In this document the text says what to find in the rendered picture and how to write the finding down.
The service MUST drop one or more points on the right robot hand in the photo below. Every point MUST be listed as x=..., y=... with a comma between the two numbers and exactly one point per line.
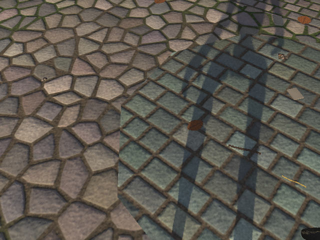
x=311, y=233

